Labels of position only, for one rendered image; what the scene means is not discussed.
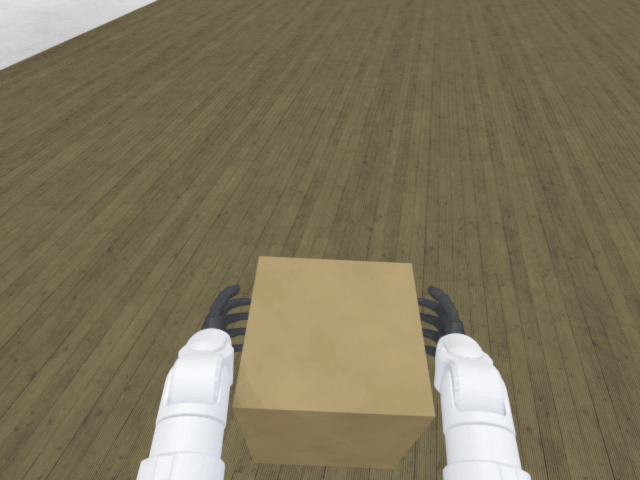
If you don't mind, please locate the carton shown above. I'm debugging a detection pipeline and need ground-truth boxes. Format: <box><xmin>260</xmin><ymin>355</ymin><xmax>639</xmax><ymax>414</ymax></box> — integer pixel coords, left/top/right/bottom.
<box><xmin>232</xmin><ymin>256</ymin><xmax>436</xmax><ymax>469</ymax></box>

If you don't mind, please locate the robot right forearm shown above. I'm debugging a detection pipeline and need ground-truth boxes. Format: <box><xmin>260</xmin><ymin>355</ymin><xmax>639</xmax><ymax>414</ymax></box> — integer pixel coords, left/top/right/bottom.
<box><xmin>434</xmin><ymin>333</ymin><xmax>531</xmax><ymax>480</ymax></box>

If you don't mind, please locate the robot left forearm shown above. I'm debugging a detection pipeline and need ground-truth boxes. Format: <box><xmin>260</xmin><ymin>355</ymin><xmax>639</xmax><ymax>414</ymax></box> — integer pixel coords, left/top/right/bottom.
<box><xmin>136</xmin><ymin>328</ymin><xmax>234</xmax><ymax>480</ymax></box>

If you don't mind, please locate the robot right hand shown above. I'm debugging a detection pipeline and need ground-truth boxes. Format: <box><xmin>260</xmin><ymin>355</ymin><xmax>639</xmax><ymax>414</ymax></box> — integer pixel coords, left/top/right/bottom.
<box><xmin>417</xmin><ymin>286</ymin><xmax>466</xmax><ymax>357</ymax></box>

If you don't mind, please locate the robot left hand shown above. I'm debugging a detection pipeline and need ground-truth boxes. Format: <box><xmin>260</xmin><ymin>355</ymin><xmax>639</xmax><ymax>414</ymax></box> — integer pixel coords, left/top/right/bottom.
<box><xmin>201</xmin><ymin>284</ymin><xmax>251</xmax><ymax>353</ymax></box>

